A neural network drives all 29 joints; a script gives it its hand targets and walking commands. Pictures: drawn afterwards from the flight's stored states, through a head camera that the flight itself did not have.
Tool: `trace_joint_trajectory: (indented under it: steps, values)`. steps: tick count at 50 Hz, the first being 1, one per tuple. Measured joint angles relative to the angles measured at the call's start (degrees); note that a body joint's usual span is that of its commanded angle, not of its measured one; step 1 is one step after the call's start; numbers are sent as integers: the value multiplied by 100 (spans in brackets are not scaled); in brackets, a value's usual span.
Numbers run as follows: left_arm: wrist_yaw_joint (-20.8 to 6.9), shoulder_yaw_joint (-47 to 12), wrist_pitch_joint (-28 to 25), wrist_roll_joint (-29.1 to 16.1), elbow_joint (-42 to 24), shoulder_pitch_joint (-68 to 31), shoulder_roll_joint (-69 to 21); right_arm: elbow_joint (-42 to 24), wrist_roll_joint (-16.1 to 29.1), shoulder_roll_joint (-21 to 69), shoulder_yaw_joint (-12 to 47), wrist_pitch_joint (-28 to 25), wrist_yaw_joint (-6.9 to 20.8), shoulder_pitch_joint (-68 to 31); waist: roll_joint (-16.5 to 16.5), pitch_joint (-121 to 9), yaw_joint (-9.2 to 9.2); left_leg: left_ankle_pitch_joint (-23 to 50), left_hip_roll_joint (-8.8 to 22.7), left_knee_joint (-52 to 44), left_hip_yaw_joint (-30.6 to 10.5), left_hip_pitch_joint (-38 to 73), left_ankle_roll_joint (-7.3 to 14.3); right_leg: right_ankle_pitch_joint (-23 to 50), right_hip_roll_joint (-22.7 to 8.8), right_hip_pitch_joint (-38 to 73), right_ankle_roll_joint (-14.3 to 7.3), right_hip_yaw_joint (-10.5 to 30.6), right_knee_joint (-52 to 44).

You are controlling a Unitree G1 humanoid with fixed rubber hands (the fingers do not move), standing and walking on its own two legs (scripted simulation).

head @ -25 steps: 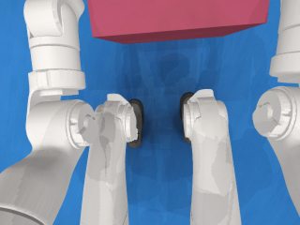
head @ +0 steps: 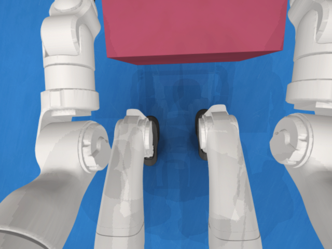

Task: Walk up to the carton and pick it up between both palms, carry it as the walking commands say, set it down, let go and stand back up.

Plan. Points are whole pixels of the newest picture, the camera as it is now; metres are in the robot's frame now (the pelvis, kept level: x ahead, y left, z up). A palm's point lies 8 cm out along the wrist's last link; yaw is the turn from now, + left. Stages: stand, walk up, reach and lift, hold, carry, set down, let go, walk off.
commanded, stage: reach and lift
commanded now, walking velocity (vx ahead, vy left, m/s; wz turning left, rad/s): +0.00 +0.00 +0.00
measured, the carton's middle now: out of the picture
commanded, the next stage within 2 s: none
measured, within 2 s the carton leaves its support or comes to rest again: neither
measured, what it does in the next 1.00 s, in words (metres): rises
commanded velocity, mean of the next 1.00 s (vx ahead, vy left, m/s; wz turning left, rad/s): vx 0.00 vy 0.00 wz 0.00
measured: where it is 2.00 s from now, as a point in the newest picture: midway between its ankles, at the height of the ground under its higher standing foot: (177, 146)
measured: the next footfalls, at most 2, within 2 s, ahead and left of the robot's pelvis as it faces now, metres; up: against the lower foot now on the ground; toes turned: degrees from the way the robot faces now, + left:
none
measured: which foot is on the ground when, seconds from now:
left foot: down 0.00-1.00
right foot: down 0.00-1.00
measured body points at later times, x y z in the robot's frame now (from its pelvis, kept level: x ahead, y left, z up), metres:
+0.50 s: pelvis +0.01 +0.00 +0.06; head +0.31 -0.03 +0.38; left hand +0.54 +0.15 +0.00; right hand +0.54 -0.21 +0.00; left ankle +0.16 +0.12 -0.49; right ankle +0.18 -0.11 -0.49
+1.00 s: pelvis +0.01 +0.00 +0.12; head +0.28 -0.02 +0.47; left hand +0.51 +0.15 +0.07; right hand +0.51 -0.20 +0.07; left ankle +0.16 +0.12 -0.49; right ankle +0.18 -0.11 -0.49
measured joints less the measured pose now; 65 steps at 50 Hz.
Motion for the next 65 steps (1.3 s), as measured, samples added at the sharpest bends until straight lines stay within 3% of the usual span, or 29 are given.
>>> trace_joint_trajectory:
  steps: [34,41,51,65]
  values:
    - [-88,-114,-212,72,-436,1338,-350,-590,-184,528,12,-119,27,1335,-14,-10,71,268,8,-1710,-100,2105,5,227,-6,2125,-26,2,-1693]
    - [-79,-187,-204,-11,-764,1760,-414,-845,-130,657,77,-132,14,1691,-61,-7,67,358,23,-2099,-98,2580,12,319,4,2597,-23,27,-2080]
    - [-152,-45,-251,146,-555,1844,-530,-658,-298,790,-64,-222,62,1836,-86,-18,98,513,26,-2608,-137,3216,25,472,0,3258,-24,18,-2614]
    - [-215,-60,-225,275,-834,2406,-724,-894,-392,1035,-98,-246,113,2396,-63,-22,110,776,40,-3553,-206,4244,44,733,-12,4326,-26,-3,-3602]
